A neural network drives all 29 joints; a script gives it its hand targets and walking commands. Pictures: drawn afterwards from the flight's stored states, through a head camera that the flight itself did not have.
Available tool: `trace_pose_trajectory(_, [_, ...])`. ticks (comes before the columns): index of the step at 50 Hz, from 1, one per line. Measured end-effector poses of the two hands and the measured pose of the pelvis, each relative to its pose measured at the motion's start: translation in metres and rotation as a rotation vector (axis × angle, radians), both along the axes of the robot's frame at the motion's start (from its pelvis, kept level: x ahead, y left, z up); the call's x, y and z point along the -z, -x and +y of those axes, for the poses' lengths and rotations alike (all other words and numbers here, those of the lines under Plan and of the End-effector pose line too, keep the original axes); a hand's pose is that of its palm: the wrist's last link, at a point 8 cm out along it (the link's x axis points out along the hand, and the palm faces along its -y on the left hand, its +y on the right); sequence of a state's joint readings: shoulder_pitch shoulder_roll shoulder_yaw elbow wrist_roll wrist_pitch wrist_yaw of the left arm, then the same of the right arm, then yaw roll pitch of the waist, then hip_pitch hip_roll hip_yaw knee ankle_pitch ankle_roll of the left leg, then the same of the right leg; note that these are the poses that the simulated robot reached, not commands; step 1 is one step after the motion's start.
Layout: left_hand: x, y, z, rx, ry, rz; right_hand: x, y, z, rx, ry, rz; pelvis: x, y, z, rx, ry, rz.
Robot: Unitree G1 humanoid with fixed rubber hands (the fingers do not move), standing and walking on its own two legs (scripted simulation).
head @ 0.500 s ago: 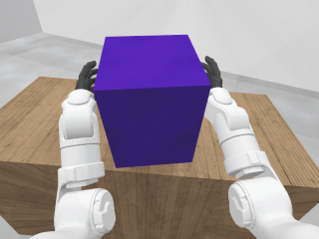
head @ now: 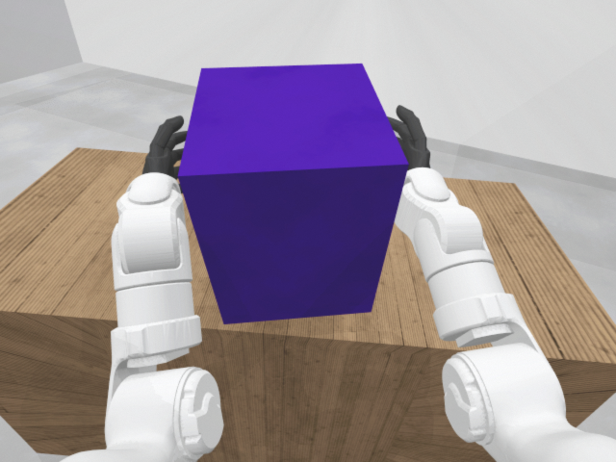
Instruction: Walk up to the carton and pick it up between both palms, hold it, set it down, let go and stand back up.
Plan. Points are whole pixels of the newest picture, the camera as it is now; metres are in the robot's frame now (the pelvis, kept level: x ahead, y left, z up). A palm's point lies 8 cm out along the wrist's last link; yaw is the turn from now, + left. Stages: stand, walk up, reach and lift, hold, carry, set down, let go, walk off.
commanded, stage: hold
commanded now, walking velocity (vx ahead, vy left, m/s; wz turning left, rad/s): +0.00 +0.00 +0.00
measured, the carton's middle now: (291, 197) +0.39 +0.01 +0.20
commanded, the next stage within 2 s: none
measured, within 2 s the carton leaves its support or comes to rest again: neither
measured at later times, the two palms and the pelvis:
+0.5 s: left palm (164, 183) +0.36 +0.15 +0.24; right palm (411, 173) +0.37 -0.14 +0.25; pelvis +0.00 +0.00 +0.00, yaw +0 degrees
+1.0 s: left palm (163, 183) +0.36 +0.16 +0.24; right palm (411, 172) +0.37 -0.14 +0.25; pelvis +0.00 +0.00 +0.00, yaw +0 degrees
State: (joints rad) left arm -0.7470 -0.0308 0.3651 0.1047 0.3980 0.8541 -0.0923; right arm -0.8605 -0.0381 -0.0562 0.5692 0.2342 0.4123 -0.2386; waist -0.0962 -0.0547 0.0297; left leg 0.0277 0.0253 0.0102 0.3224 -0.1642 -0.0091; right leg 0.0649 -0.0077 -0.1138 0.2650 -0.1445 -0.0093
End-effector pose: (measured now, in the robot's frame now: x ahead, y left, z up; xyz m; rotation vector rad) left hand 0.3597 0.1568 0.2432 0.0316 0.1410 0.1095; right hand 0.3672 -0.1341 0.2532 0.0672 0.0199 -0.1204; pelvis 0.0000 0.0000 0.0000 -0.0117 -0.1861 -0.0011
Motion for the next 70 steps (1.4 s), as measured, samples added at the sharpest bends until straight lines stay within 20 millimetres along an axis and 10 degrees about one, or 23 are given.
trace_pose_trajectory(70, [0.0004,0.0017,-0.0009,0.006,0.006,0.0,-0.0018,0.0026,-0.001,0.005,0.0,0.0,0.0002,-0.001,-0.0014,-0.003,0.0,-0.009])
